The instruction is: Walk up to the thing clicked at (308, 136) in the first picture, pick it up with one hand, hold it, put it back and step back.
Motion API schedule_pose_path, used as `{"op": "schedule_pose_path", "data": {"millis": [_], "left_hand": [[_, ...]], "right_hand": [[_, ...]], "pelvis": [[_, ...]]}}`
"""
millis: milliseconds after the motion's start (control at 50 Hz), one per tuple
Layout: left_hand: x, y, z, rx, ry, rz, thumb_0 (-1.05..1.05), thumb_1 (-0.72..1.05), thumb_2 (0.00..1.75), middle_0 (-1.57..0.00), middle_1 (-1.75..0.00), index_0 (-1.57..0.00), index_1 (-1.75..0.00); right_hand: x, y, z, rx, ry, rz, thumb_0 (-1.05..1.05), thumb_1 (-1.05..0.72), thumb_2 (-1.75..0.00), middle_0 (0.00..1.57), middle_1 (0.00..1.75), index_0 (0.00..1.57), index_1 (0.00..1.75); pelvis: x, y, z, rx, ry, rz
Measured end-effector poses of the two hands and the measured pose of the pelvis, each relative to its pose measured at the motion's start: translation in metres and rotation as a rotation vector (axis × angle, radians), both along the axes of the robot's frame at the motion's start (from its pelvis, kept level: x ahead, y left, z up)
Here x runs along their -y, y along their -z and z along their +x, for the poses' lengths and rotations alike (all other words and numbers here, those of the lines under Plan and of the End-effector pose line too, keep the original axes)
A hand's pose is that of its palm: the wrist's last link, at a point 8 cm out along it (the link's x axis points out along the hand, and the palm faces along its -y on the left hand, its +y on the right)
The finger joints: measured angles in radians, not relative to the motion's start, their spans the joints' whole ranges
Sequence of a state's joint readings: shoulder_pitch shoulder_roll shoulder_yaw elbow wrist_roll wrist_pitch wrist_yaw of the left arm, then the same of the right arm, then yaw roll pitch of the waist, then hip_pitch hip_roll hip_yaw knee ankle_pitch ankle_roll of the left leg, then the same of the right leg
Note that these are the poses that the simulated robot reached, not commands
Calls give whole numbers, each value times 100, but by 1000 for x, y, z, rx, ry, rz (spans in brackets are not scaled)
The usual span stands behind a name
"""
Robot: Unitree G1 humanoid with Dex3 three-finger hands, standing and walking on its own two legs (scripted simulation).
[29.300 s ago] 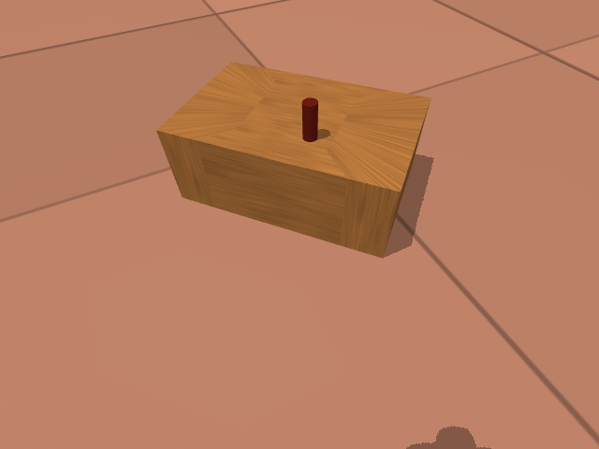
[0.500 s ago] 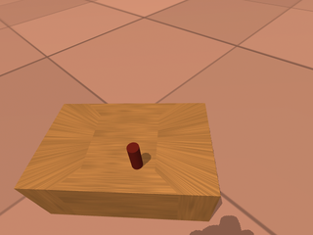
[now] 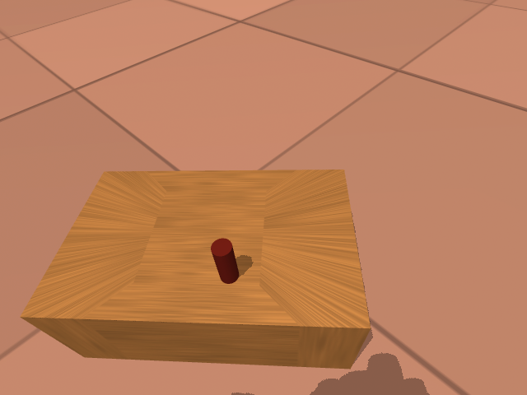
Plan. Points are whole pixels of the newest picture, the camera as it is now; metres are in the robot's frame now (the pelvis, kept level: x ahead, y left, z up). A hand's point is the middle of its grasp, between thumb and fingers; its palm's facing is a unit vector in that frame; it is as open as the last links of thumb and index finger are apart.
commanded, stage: home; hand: left
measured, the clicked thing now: (225, 262) +0.53 +0.17 -0.32
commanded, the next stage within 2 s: stand in 0.12 s
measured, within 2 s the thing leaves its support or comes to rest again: neither
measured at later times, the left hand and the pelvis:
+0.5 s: hand out of the picture +0.07 +0.25 -0.15, palm faces +0.01 -0.93 -0.37, open 13.9 cm; pelvis +0.01 +0.00 +0.00, yaw +0 degrees
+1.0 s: hand out of the picture +0.09 +0.25 -0.15, palm faces +0.01 -0.93 -0.36, open 7.4 cm; pelvis +0.01 -0.01 +0.00, yaw +0 degrees
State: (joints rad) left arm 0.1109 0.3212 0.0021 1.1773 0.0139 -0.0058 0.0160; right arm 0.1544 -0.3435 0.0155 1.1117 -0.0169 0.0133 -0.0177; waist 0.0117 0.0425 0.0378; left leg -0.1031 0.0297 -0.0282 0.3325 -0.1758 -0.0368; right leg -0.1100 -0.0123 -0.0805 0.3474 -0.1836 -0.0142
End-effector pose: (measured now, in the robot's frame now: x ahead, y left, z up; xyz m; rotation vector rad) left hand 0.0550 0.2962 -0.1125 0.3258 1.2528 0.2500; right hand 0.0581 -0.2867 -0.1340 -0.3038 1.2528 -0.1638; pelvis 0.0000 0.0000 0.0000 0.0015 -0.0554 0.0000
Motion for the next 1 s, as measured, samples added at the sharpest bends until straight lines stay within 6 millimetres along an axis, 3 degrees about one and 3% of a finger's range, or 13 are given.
{"op": "schedule_pose_path", "data": {"millis": [260,340,440,560,720,840,1000], "left_hand": [[1,-1,9,9,-1,-3,-1,-57,3,-5,-5,-5,-5],[1,-1,10,8,-4,-3,-1,-51,10,-10,-11,-10,-11],[2,-1,12,6,-5,-4,-1,-28,33,-16,-21,-16,-21],[4,-1,13,3,-2,-6,-1,12,66,-19,-27,-19,-27],[5,0,18,10,-1,-12,0,65,84,-20,-29,-20,-30],[5,-1,21,16,3,-14,0,82,88,-20,-30,-20,-30],[5,-1,23,20,9,-11,0,89,89,-20,-30,-20,-30]], "right_hand": [[4,-2,10,9,-2,-4,1,-90,-90,20,30,21,30],[5,-3,11,7,-4,-5,1,-90,-90,20,30,21,30],[6,-3,13,5,-3,-6,1,-90,-90,20,30,21,30],[8,-3,15,5,-1,-6,1,-90,-90,20,30,21,30],[10,-4,17,8,0,-10,1,-90,-90,20,30,21,30],[10,-5,17,11,0,-11,1,-90,-90,20,30,21,30],[11,-5,17,10,5,-11,1,-90,-90,20,30,21,30]], "pelvis": [[2,-1,4,-6,-1,1],[3,-1,6,-7,-2,1],[4,-1,7,-9,-2,2],[4,-1,9,-11,0,1],[5,-1,11,-11,1,1],[5,-1,11,-10,3,2],[6,-1,12,-13,6,1]]}}
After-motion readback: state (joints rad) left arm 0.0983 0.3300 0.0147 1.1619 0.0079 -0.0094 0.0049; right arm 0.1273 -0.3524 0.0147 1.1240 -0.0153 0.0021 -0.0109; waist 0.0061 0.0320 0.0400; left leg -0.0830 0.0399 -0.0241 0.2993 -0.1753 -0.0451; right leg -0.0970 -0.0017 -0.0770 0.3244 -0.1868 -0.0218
